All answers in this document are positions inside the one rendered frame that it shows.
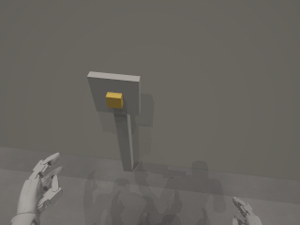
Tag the panel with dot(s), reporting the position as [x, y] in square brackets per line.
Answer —
[130, 87]

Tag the left robot forearm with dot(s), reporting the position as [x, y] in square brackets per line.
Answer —
[25, 219]

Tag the robot left hand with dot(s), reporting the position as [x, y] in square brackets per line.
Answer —
[41, 190]

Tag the button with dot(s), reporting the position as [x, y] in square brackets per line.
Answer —
[114, 100]

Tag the robot right hand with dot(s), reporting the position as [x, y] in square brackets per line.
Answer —
[247, 212]

